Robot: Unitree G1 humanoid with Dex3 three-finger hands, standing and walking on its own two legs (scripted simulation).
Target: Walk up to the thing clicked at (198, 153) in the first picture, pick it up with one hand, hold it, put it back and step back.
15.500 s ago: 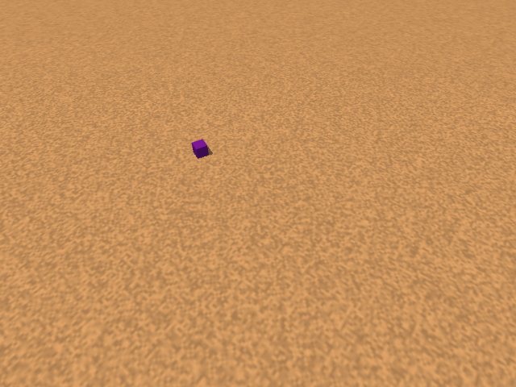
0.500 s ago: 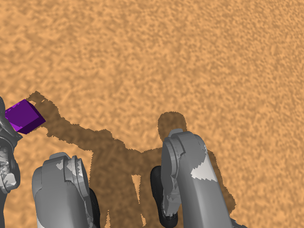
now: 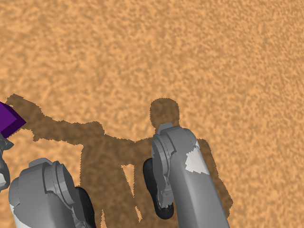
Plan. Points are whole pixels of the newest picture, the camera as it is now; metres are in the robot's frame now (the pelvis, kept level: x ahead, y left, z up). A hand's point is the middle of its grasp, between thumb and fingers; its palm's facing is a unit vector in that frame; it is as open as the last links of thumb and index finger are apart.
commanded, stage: rest palm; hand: left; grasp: from above
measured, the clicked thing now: (2, 120) +0.45 +0.31 -0.28
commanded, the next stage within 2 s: close in 1.16 s
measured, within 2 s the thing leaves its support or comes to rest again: neither
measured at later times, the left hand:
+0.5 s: hand out of the picture +0.44 +0.30 -0.24, palm faces -0.37 -0.30 -0.88, open 14.2 cm
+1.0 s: hand (3, 122) +0.44 +0.30 -0.26, palm faces -0.36 -0.29 -0.89, open 14.2 cm
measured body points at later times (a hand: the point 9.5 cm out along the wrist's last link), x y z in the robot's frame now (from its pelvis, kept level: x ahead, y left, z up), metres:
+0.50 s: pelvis +0.01 +0.00 -0.01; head +0.29 +0.07 +0.34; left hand +0.46 +0.31 -0.19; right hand +0.01 -0.25 -0.09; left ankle +0.07 +0.13 -0.28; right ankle +0.11 -0.12 -0.28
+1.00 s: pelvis +0.00 +0.01 -0.01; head +0.29 +0.09 +0.32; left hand +0.46 +0.31 -0.21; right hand +0.00 -0.24 -0.07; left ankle +0.07 +0.13 -0.28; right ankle +0.11 -0.12 -0.28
